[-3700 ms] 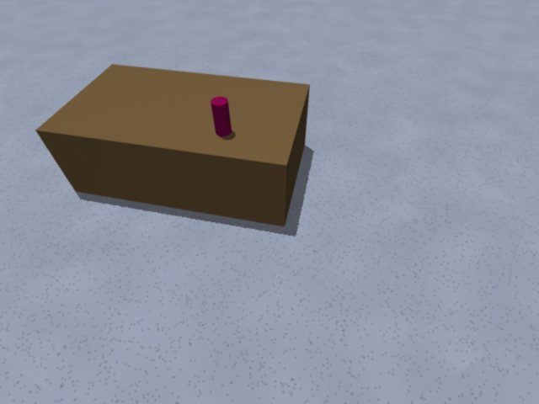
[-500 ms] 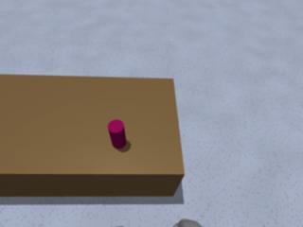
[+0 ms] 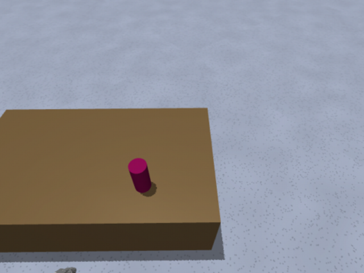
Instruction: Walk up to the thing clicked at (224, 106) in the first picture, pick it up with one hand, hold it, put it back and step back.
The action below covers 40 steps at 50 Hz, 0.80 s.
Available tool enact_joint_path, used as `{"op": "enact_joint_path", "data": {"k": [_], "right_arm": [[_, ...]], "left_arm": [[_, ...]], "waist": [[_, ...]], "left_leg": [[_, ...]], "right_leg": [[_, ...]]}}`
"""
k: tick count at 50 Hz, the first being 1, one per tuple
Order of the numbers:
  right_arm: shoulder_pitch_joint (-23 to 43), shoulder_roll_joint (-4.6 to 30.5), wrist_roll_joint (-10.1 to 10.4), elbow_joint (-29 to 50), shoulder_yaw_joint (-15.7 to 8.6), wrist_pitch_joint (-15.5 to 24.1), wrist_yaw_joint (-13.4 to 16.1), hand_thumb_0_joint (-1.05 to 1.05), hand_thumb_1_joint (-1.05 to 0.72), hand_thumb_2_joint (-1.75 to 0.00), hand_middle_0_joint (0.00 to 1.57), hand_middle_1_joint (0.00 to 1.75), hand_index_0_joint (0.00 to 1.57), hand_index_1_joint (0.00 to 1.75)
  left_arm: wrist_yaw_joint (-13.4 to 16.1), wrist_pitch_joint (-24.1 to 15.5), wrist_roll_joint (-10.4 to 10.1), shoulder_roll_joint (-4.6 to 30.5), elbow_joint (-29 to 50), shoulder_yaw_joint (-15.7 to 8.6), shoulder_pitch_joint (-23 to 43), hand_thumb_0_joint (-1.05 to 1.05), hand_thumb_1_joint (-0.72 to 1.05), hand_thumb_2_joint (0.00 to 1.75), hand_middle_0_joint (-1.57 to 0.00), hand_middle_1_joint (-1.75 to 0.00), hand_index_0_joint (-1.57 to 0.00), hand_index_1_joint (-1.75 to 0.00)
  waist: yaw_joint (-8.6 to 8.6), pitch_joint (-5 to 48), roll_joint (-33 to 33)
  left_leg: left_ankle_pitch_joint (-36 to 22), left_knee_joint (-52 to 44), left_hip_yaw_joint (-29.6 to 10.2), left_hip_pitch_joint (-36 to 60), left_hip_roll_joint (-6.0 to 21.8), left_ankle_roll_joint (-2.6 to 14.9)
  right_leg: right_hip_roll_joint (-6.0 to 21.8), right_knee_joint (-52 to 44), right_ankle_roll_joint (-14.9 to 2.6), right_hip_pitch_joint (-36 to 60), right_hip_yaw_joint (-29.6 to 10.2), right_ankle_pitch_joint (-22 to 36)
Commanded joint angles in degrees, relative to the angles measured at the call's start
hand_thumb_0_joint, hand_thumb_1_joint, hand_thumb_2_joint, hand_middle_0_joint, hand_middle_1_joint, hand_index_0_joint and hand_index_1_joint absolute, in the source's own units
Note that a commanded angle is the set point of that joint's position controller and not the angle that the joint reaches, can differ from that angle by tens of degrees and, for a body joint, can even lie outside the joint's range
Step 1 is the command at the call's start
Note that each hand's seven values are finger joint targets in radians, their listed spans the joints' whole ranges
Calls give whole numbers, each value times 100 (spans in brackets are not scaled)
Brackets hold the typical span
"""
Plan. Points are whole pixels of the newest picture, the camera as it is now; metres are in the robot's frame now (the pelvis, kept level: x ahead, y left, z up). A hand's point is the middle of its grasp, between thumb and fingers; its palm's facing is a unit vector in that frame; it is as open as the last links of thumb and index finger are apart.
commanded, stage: walk up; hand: left
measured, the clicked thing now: (140, 176) +0.53 +0.19 -0.30
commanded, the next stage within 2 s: stand in 0.90 s
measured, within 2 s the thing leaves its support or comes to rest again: neither
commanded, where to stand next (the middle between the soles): +0.06 -0.03 m, yaw +0 degrees
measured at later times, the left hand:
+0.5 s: hand out of the picture +0.10 +0.25 -0.14, palm faces +0.01 -0.95 -0.31, open 7.4 cm
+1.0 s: hand out of the picture +0.10 +0.26 -0.14, palm faces +0.00 -0.95 -0.32, open 7.4 cm
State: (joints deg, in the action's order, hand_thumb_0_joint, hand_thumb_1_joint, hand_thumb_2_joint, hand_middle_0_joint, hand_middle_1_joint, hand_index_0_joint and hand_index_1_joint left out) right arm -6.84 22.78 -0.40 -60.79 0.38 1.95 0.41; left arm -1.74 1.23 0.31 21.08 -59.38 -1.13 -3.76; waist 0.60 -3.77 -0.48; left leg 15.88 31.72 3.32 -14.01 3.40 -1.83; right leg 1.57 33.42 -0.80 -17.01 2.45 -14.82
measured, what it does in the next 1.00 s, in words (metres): stands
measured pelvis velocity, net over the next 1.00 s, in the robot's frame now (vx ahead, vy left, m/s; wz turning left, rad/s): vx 0.02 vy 0.01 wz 0.00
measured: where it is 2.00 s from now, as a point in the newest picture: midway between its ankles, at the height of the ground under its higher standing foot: outside the picture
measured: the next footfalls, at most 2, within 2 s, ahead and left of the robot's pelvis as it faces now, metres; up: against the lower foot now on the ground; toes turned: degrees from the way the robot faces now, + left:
none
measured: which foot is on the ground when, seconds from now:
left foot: down 0.00-1.00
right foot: down 0.00-1.00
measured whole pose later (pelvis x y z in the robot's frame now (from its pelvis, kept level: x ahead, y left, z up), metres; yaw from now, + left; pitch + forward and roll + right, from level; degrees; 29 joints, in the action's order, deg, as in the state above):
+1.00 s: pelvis +0.02 +0.01 +0.02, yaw +0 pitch -2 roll +0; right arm -5.1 20.7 -1.0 -65.8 0.2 0.9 -0.1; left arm -1.2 0.4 0.4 19.3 -65.7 -1.3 -4.9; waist 0.3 -2.5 0.2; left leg 10.9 19.1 3.4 -6.5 3.1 -1.7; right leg 1.2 19.1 0.3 -8.5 2.9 -9.0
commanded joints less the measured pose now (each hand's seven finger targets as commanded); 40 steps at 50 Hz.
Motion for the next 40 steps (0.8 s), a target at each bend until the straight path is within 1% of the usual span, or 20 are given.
{"op": "enact_joint_path", "data": {"k": [1, 3, 6, 8, 11, 14, 15, 17, 18, 19, 22, 25, 26, 28, 30, 32, 34, 36, 38, 40], "right_arm": [[178, 1113, 2, 161, -249, 113, 35, 0, -90, -90, 20, 30, 20, 30], [135, 1120, -5, 59, -267, 112, 42, 0, -90, -90, 20, 30, 20, 30], [188, 1148, -8, -12, -247, 142, 42, 0, -90, -90, 20, 30, 20, 30], [215, 1148, -9, -49, -240, 146, 51, 0, -90, -90, 20, 30, 20, 30], [229, 1168, -6, -99, -245, 142, 68, 0, -90, -90, 20, 30, 20, 30], [240, 1156, -5, -125, -247, 148, 80, 0, -90, -90, 20, 30, 20, 30], [295, 1143, -4, -129, -245, 143, 82, 0, -90, -90, 20, 30, 20, 30], [285, 1155, 3, -129, -264, 126, 93, 0, -90, -90, 20, 30, 20, 30], [306, 1169, -3, -132, -265, 127, 93, 0, -90, -90, 20, 30, 20, 30], [273, 1126, -8, -144, -257, 121, 94, 0, -90, -90, 20, 30, 20, 30], [311, 1112, -24, -147, -254, 126, 93, 0, -90, -90, 20, 30, 20, 30], [353, 1132, -15, -142, -273, 130, 98, 0, -90, -90, 20, 30, 20, 30], [331, 1123, -12, -151, -286, 123, 103, 0, -90, -90, 20, 30, 20, 30], [374, 1081, -10, -128, -270, 112, 94, 0, -90, -90, 20, 30, 20, 30], [348, 1080, -18, -133, -283, 102, 95, 0, -90, -90, 20, 30, 20, 30], [393, 1057, -15, -118, -275, 97, 86, 0, -90, -90, 20, 30, 20, 30], [388, 1031, -23, -118, -261, 94, 79, 0, -90, -90, 20, 30, 20, 30], [373, 1094, -33, -143, -280, 102, 78, 0, -90, -90, 20, 30, 20, 30], [448, 1057, -25, -120, -261, 115, 75, 0, -90, -90, 20, 30, 20, 30], [424, 1071, -18, -110, -282, 110, 79, 0, -90, -90, 20, 30, 20, 30]], "left_arm": [[60, -165, 19, 1237, 263, -244, 412, 0, 90, 90, -20, -30, -20, -30], [58, -153, 26, 1245, 204, -262, 491, 0, 90, 90, -20, -30, -20, -30], [51, -153, -3, 1175, 109, -257, 399, 0, 90, 90, -20, -30, -20, -30], [53, -153, -4, 1167, 56, -270, 407, 0, 90, 90, -20, -30, -20, -30], [55, -133, -5, 1147, -3, -282, 404, 0, 90, 90, -20, -30, -20, -30], [61, -124, -16, 1109, -58, -299, 344, 0, 90, 90, -20, -30, -20, -30], [57, -119, -19, 1099, -79, -285, 338, 0, 90, 90, -20, -30, -20, -30], [62, -107, 1, 1132, -108, -308, 360, 0, 90, 90, -20, -30, -20, -30], [62, -111, 12, 1095, -107, -296, 321, 0, 90, 90, -20, -30, -20, -30], [60, -103, -1, 1091, -116, -296, 390, 0, 90, 90, -20, -30, -20, -30], [54, -97, 2, 1078, -146, -294, 379, 0, 90, 90, -20, -30, -20, -30], [54, -97, 7, 1067, -180, -295, 291, 0, 90, 90, -20, -30, -20, -30], [58, -98, 18, 1078, -190, -305, 310, 0, 90, 90, -20, -30, -20, -30], [62, -106, 14, 1069, -177, -295, 280, 0, 90, 90, -20, -30, -20, -30], [66, -108, 28, 1075, -168, -302, 336, 0, 90, 90, -20, -30, -20, -30], [69, -115, 17, 1064, -176, -295, 293, 0, 90, 90, -20, -30, -20, -30], [67, -114, 23, 1086, -167, -297, 333, 0, 90, 90, -20, -30, -20, -30], [65, -112, 33, 1063, -173, -293, 315, 0, 90, 90, -20, -30, -20, -30], [60, -115, 23, 1048, -197, -284, 238, 0, 90, 90, -20, -30, -20, -30], [62, -113, 33, 1075, -204, -302, 216, 0, 90, 90, -20, -30, -20, -30]], "waist": [[-49, 524, -282], [-10, 520, -328], [-73, 669, -133], [-79, 728, -161], [-80, 653, -112], [-100, 762, -11], [-112, 694, -4], [-84, 653, -37], [-85, 725, -54], [-68, 609, -65], [-79, 574, 3], [-99, 647, 38], [-76, 650, -5], [-90, 593, -46], [-48, 626, -72], [-73, 576, 5], [-60, 492, -52], [-56, 587, 12], [-100, 565, 48], [-91, 590, 4]], "left_leg": [[-213, -772, -406, 233, 290, 350], [-327, -908, -389, 305, 299, 307], [-644, -1112, -444, 454, 394, 307], [-863, -1143, -437, 476, 425, 310], [-872, -1246, -439, 496, 447, 300], [-1114, -1307, -456, 562, 515, 305], [-1015, -1319, -456, 525, 484, 315], [-1052, -1326, -463, 506, 515, 319], [-1047, -1328, -448, 577, 538, 339], [-953, -1380, -470, 451, 507, 312], [-853, -1476, -494, 422, 530, 301], [-1032, -1476, -499, 555, 567, 324], [-1084, -1475, -489, 562, 568, 320], [-1022, -1456, -455, 603, 540, 310], [-1020, -1449, -444, 573, 537, 299], [-965, -1468, -458, 620, 523, 281], [-805, -1512, -455, 539, 511, 269], [-845, -1556, -495, 554, 560, 291], [-879, -1601, -506, 565, 564, 286], [-1018, -1540, -476, 611, 555, 293]], "right_leg": [[727, -1353, -277, 258, -1007, -99], [730, -1485, -263, 309, -991, -185], [684, -1438, -209, 583, -847, 348], [669, -1426, -181, 726, -787, 712], [651, -1477, -171, 741, -754, 725], [613, -1423, -155, 918, -658, 974], [608, -1462, -135, 866, -678, 943], [599, -1462, -139, 902, -635, 972], [612, -1479, -137, 924, -640, 1033], [606, -1510, -124, 905, -667, 943], [607, -1526, -104, 940, -658, 891], [590, -1483, -99, 966, -606, 1045], [585, -1495, -103, 987, -590, 1056], [610, -1598, -86, 917, -637, 971], [619, -1613, -95, 960, -649, 1008], [622, -1662, -81, 902, -654, 886], [622, -1707, -67, 869, -689, 805], [605, -1662, -73, 960, -657, 907], [591, -1653, -41, 970, -639, 996], [589, -1631, -45, 977, -624, 1086]]}}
